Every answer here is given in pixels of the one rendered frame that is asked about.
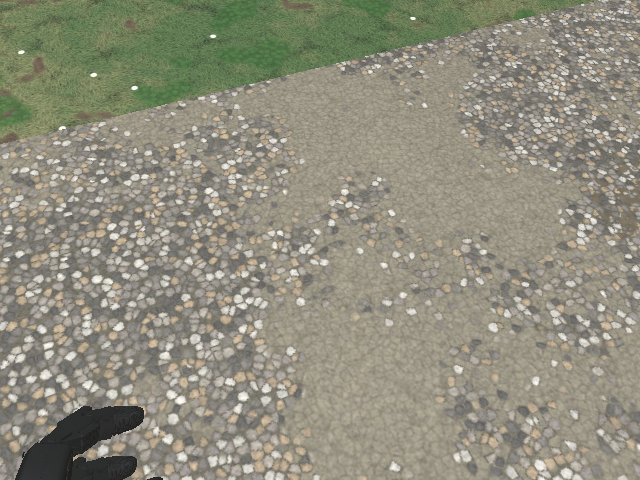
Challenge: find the robot left hand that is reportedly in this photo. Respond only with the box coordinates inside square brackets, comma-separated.
[15, 406, 163, 480]

